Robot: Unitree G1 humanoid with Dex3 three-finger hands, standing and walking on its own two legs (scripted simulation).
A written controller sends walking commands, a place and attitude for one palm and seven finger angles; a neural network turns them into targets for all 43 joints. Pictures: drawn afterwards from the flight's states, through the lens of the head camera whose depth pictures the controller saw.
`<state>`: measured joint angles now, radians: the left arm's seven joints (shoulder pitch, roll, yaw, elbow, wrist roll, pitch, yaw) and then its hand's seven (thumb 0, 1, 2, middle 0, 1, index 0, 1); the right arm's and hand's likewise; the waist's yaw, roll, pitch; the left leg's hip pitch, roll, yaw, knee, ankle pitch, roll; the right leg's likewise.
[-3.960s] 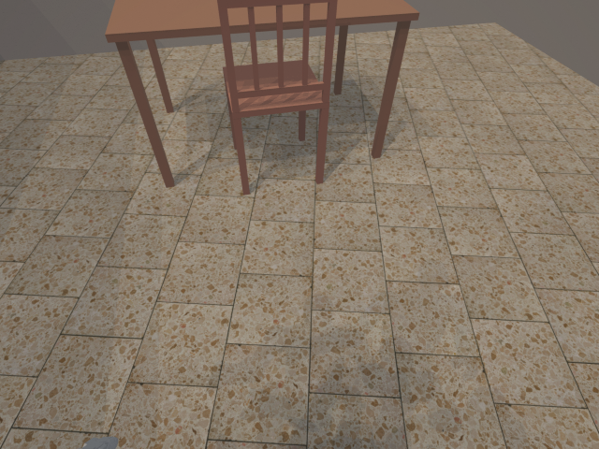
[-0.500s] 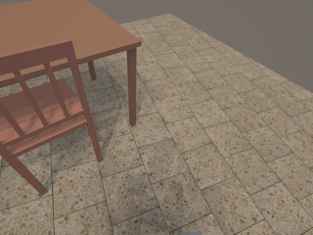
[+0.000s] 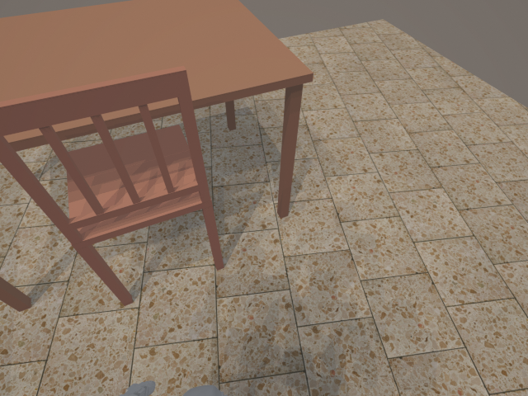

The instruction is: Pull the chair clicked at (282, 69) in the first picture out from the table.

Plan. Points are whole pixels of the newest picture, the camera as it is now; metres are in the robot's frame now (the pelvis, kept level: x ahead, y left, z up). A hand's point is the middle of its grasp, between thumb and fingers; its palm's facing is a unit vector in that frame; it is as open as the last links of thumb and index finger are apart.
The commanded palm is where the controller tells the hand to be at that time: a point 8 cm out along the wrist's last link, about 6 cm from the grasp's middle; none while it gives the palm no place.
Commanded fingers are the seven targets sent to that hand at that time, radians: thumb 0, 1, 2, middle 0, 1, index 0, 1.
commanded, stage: turn to face it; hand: left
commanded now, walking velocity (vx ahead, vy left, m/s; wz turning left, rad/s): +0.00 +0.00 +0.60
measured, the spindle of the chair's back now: (118, 163) +0.62 +0.38 -0.08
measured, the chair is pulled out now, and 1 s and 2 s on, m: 0.00 0.00 0.00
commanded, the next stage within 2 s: take the last steps up to it in 0.64 s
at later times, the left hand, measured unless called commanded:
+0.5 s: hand out of the picture +0.04 +0.25 -0.15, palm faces +0.28 -0.91 -0.30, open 7.4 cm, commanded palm none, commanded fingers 0.00 0.90 0.90 -0.20 -0.30 -0.20 -0.30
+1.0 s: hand out of the picture -0.09 +0.18 -0.17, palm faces +0.49 -0.85 -0.21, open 7.3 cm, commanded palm none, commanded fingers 0.00 0.90 0.90 -0.20 -0.30 -0.20 -0.30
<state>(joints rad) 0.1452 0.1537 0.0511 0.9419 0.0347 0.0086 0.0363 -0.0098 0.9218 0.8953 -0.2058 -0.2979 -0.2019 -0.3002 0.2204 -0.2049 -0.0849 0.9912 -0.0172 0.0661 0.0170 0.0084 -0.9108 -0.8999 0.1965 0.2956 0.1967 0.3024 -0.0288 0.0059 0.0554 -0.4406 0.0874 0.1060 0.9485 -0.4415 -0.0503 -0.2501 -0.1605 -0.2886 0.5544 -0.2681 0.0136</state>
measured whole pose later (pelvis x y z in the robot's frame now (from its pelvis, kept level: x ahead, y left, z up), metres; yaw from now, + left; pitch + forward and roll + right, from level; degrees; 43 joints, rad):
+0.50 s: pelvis +0.01 +0.01 +0.00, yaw +15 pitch +1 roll +0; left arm 0.18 0.25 0.06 0.90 0.01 0.06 0.02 0.00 0.91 0.90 -0.20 -0.30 -0.20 -0.30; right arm 0.17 -0.22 -0.05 0.90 -0.02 0.05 0.01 0.01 -0.90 -0.90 0.20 0.30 0.20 0.30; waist -0.02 0.02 0.07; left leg -0.31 -0.05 -0.04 0.48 -0.18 0.03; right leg -0.36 -0.04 -0.02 0.78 -0.42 0.07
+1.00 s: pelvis +0.00 +0.01 +0.00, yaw +26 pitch +0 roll +0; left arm 0.34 0.21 0.04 1.03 0.03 0.01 0.01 0.00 0.91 0.90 -0.21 -0.30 -0.20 -0.30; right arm 0.20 -0.21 -0.04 1.00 -0.02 0.01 0.01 0.01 -0.91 -0.90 0.20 0.30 0.20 0.30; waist 0.04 -0.02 0.02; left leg -0.17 0.02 0.06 0.50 -0.34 0.02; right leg -0.23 -0.09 -0.16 0.57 -0.35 0.01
